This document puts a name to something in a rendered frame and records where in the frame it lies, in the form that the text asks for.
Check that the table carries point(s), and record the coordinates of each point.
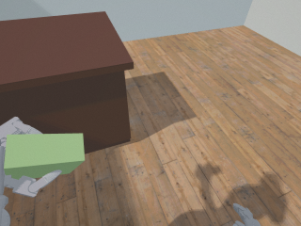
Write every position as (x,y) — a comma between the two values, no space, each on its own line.
(65,74)

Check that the left robot forearm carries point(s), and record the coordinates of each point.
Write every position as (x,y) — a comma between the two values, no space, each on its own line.
(4,215)

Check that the robot right hand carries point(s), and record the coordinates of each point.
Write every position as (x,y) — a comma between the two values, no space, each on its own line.
(245,215)

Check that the robot left hand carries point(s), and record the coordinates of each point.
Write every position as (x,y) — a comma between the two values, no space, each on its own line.
(25,186)

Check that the sponge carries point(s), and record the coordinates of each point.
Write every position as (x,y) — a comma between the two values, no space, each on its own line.
(35,155)

